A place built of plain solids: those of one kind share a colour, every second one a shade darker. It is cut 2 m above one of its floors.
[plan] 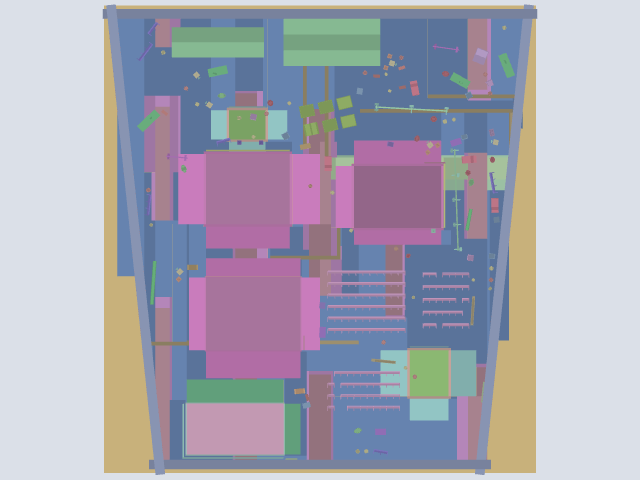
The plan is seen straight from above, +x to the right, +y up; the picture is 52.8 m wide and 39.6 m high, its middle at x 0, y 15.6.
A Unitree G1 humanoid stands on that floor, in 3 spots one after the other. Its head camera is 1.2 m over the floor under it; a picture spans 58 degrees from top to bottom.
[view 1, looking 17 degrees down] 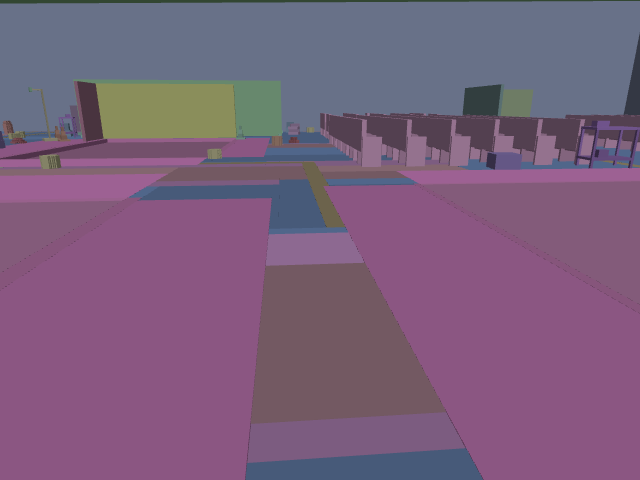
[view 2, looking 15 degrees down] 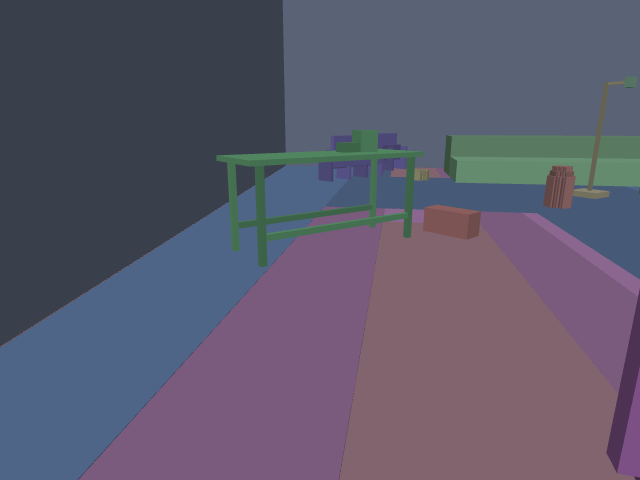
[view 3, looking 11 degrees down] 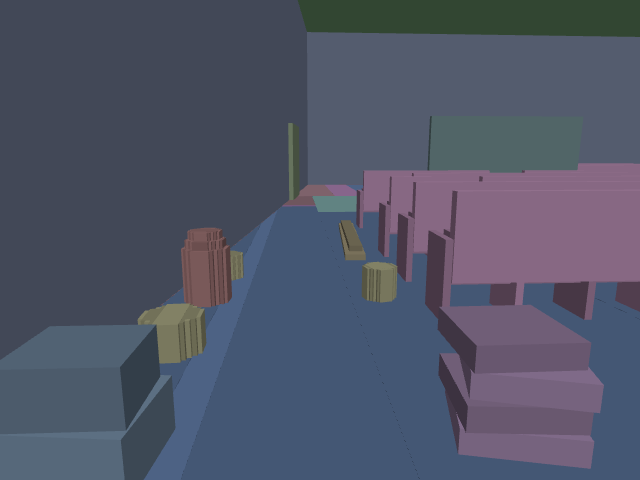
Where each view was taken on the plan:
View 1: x -8.45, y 14.75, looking -5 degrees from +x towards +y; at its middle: floor_under_aisle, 4.11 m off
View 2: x -13.45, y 21.15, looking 100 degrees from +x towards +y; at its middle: floor_under_aisle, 4.64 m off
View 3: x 13.35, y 15.85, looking -93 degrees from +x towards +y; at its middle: floor_ground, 6.28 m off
